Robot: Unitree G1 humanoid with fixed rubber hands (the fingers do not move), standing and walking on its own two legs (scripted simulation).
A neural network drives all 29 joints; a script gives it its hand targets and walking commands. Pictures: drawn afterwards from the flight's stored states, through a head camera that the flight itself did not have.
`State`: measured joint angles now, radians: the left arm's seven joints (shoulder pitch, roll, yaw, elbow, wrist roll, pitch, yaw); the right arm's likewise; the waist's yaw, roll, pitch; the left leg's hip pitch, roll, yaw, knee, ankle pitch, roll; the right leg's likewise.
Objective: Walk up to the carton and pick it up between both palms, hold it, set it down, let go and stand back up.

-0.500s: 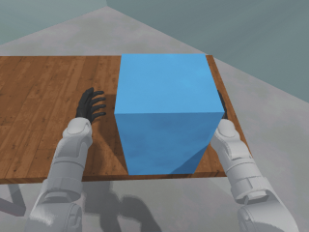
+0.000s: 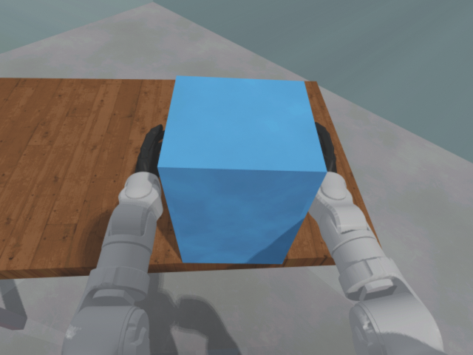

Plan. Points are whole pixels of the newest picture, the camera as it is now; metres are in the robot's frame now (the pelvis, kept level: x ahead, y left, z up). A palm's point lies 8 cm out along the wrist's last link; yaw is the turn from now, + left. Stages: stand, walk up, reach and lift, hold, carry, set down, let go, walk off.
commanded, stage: reach and lift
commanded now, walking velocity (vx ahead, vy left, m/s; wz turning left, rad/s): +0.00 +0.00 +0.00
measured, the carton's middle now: (236, 182) +0.40 +0.04 +0.06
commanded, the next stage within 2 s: none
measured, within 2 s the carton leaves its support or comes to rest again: leaves its support in 1.28 s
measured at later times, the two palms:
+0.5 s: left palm (141, 172) +0.38 +0.20 +0.08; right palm (313, 169) +0.41 -0.09 +0.09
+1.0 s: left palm (139, 175) +0.37 +0.20 +0.09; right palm (313, 171) +0.40 -0.09 +0.10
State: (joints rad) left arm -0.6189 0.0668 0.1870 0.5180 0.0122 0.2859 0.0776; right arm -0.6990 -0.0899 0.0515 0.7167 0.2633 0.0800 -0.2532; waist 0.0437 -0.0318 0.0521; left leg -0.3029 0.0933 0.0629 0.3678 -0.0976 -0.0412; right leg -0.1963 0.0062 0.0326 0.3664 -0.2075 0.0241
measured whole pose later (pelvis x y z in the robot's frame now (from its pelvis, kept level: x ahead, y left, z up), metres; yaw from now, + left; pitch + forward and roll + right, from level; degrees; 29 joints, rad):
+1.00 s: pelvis +0.02 +0.00 +0.00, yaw +3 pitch +0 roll +0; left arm -0.52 -0.08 0.37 0.36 0.26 0.28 -0.04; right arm -0.59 0.08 -0.14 0.65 -0.01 0.03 -0.19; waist 0.01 -0.05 0.04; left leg -0.23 0.07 0.02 0.34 -0.11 -0.04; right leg -0.09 -0.01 -0.01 0.32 -0.23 0.02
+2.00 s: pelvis +0.00 +0.01 +0.01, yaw +0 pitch +0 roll +0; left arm -0.68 -0.12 0.40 0.63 0.35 0.05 0.02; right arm -0.70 0.02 -0.34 0.95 -0.20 -0.30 -0.14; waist 0.06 -0.08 0.03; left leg -0.19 0.07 0.08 0.24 -0.04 -0.03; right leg -0.09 -0.01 0.04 0.24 -0.15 0.03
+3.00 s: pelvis -0.01 +0.00 +0.00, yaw +3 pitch -9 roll +0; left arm -0.80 -0.02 0.35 0.22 0.40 0.74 -0.05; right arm -0.90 -0.03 -0.10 0.77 0.16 0.22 -0.18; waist -0.07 -0.11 0.03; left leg -0.07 0.06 0.03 0.29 -0.06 -0.03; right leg 0.05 -0.02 -0.01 0.32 -0.20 0.03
